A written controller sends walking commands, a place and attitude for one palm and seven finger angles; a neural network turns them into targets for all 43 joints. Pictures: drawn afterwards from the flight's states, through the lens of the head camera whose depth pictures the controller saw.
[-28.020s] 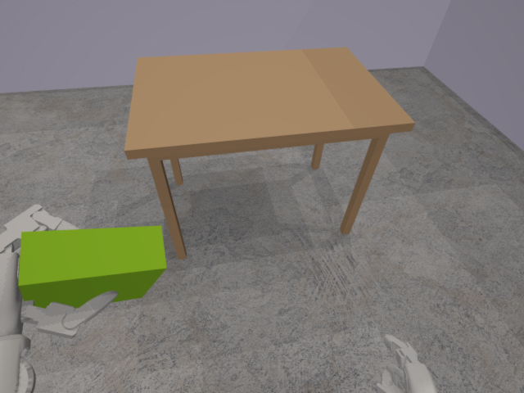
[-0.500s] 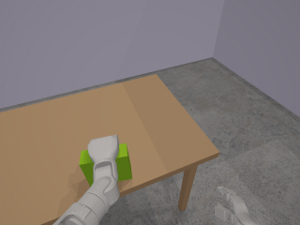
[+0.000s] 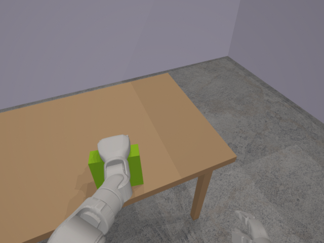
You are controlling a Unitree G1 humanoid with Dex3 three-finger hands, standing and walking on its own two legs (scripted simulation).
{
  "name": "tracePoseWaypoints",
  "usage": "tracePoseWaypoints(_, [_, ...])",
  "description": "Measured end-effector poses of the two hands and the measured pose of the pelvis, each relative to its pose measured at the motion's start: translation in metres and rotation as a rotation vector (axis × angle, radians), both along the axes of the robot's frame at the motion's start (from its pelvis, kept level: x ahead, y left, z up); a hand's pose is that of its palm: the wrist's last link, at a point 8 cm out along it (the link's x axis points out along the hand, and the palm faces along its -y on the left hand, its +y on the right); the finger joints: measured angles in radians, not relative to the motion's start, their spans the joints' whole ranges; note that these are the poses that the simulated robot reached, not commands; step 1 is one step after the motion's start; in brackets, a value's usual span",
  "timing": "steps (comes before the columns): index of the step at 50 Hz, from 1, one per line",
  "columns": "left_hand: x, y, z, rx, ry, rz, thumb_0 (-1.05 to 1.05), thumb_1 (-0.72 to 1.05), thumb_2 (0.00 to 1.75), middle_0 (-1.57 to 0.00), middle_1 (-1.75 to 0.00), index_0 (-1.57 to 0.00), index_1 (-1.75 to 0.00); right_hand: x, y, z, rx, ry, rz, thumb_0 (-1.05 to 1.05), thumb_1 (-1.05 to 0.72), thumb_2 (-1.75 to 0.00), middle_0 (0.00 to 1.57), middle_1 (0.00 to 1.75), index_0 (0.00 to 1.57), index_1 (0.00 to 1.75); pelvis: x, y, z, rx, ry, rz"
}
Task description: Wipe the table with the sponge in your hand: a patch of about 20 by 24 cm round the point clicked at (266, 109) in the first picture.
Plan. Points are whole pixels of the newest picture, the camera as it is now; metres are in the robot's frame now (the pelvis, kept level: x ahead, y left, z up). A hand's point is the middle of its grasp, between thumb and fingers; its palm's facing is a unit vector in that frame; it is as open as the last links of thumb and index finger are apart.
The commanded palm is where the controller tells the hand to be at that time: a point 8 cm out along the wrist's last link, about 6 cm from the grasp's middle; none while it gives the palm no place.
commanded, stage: wipe forward along the third lane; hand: left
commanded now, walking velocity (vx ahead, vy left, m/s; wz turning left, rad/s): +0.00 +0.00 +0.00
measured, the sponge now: (119, 173) +0.33 +0.18 -0.05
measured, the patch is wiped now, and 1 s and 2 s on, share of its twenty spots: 0.65 0.85 1.00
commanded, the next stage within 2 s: wipe back along the third lane in 1.24 s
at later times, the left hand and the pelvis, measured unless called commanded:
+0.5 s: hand (118, 148) +0.38 +0.19 +0.00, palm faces -0.11 +0.00 -0.99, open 9.7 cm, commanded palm +0.38 +0.19 +0.03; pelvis -0.04 -0.01 -0.02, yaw -2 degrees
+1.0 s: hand (114, 132) +0.44 +0.22 +0.00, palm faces -0.13 +0.01 -0.99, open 9.7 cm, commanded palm +0.44 +0.21 +0.03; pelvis -0.03 -0.01 -0.04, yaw -2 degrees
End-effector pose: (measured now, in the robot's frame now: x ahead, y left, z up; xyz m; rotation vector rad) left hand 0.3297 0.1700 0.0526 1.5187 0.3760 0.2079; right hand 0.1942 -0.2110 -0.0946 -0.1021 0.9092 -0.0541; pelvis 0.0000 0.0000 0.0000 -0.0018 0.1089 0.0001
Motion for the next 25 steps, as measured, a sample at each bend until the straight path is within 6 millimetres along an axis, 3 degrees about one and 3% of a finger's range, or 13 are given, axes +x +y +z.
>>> tracePoseWaypoints(14, [0.023, 0.003, 0.004, 0.040, -0.005, 0.025, 0.00, -0.61, 1.14, -0.82, -1.36, -0.88, -1.34, -0.099, -0.040, -0.036, -0.070, 0.123, -0.133, 0.01, -0.91, -0.90, 0.20, 0.30, 0.20, 0.30, -0.031, -0.008, -0.015, 0.002, 0.066, -0.009])
tracePoseWaypoints(25, [0.041, 0.006, 0.002, 0.052, 0.015, 0.057, 0.01, -0.61, 1.15, -0.82, -1.36, -0.88, -1.35, -0.167, -0.065, -0.049, -0.103, 0.204, -0.225, 0.01, -0.91, -0.90, 0.20, 0.30, 0.20, 0.30, -0.045, -0.014, -0.023, 0.005, 0.113, -0.027])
